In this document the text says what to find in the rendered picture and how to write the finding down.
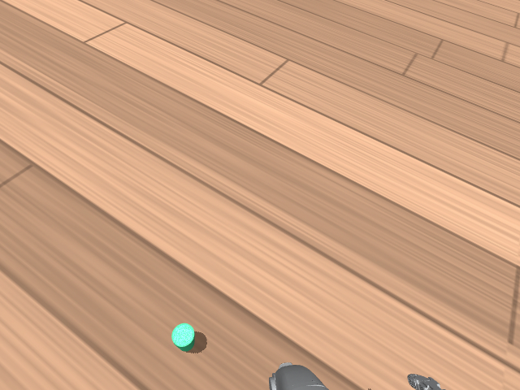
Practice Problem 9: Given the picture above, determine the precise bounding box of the cup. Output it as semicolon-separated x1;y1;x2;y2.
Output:
171;323;195;352

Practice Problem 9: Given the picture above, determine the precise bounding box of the right robot hand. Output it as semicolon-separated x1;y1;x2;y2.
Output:
408;374;446;390

